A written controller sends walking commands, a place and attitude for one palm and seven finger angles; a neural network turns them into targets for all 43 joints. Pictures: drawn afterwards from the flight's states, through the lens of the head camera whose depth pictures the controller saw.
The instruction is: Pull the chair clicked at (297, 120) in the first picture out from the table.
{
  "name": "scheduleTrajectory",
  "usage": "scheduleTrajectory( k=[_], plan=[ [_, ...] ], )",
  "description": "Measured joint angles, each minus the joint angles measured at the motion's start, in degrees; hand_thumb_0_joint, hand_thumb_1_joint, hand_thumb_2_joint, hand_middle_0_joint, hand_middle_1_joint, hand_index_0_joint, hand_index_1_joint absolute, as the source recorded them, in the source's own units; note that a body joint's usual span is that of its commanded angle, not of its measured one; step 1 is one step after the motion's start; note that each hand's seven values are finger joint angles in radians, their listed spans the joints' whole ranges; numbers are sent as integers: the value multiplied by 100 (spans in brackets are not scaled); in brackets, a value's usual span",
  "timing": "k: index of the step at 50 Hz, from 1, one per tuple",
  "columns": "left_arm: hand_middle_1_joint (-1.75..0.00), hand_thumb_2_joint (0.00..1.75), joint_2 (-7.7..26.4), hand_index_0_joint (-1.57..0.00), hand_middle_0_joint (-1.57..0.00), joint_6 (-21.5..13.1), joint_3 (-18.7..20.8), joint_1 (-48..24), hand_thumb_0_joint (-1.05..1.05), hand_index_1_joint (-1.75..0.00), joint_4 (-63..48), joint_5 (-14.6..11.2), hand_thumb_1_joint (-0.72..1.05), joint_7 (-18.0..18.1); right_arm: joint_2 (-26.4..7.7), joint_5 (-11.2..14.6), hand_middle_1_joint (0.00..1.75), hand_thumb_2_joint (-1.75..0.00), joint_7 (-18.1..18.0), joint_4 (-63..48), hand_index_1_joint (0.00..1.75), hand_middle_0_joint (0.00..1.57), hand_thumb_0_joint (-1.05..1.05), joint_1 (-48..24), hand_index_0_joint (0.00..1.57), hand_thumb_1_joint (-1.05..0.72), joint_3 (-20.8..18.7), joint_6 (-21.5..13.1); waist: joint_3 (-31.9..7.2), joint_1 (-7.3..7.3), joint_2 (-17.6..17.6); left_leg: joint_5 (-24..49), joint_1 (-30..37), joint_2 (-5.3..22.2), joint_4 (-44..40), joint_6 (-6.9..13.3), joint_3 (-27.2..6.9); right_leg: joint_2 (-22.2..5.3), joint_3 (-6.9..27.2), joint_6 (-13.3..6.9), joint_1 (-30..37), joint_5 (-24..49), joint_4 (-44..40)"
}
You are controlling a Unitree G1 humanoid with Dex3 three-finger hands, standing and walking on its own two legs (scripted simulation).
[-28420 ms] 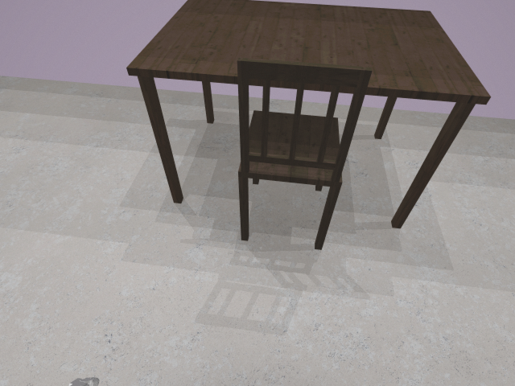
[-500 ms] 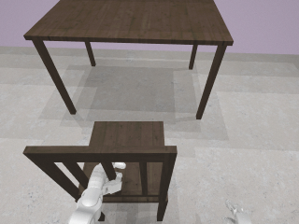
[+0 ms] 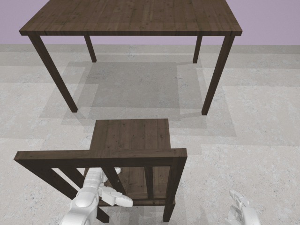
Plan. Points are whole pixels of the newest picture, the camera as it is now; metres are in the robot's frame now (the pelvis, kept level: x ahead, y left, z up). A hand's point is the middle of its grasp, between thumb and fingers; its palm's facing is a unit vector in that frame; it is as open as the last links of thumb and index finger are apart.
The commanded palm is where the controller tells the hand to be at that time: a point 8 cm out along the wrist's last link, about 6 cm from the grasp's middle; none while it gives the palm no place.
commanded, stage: open the thumb and straighten the fingers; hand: left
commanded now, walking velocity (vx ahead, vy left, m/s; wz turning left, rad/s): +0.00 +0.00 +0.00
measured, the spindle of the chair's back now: (116, 183) +0.25 +0.11 -0.06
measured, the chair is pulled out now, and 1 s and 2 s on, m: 0.62 0.62 0.62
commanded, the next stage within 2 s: draw the fingers out of the gap in 0.20 s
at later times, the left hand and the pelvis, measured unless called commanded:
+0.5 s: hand (109, 195) +0.21 +0.12 -0.04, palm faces -0.06 -0.99 -0.12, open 17.5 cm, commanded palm +0.19 +0.17 -0.01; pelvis +0.02 +0.00 -0.01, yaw +1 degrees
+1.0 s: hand out of the picture +0.14 +0.11 -0.03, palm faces -0.03 -0.99 -0.12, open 17.5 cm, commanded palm +0.11 +0.16 -0.01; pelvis +0.00 +0.00 -0.03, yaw +1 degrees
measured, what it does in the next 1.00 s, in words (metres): stands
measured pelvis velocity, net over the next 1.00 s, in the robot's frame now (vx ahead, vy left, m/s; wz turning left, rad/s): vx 0.00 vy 0.00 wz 0.02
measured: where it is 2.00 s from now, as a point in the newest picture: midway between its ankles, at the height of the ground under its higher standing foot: outside the picture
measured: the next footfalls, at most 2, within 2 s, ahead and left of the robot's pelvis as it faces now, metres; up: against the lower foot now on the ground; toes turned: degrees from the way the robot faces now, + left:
none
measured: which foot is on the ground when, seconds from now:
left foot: down 0.00-1.00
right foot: down 0.00-1.00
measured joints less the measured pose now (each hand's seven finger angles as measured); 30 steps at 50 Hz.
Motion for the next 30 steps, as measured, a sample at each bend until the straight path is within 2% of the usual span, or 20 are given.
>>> scheduleTrajectory(
  k=[7, 12, 19, 30],
  plan=[
    [-34, 21, 70, -12, -12, 191, 68, 308, -1, -35, -466, 64, -53, -19, 54, -28, 30, -90, -11, -174, 30, 20, 1, -13, 20, -91, 43, 24, -72, 13, -9, -156, -136, 8, 192, -3, -41, -1, -35, 4, -107, -149, 161],
    [-14, 21, 106, -5, -5, 269, 2, 635, -1, -15, -866, 59, -54, -54, 30, -33, 30, -90, -39, -270, 30, 20, 1, 12, 20, -91, 42, 19, -125, 8, 16, -251, -216, 7, 316, 4, -86, -8, -78, 18, -146, -232, 237],
    [-3, 21, 113, -1, -1, 344, -20, 991, -1, -4, -1217, 123, -54, -38, 23, -43, 30, -90, -73, -382, 30, 20, 1, 56, 20, -91, 29, 74, -192, 6, -19, -338, -324, -2, 451, 13, -95, -22, -80, 31, -245, -313, 359],
    [0, 21, 151, 0, -1, 345, -236, 2076, -1, -1, -2114, 241, -54, 24, 85, -34, 30, -90, -127, -621, 30, 20, 1, 155, 20, -91, 13, 96, -270, 9, 2, -450, -485, -14, 689, 31, -131, -42, -105, 48, -367, -408, 547]
  ],
)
